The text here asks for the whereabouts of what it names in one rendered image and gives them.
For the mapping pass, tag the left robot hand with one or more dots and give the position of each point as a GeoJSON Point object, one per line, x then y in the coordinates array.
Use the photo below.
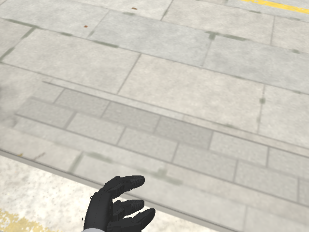
{"type": "Point", "coordinates": [107, 216]}

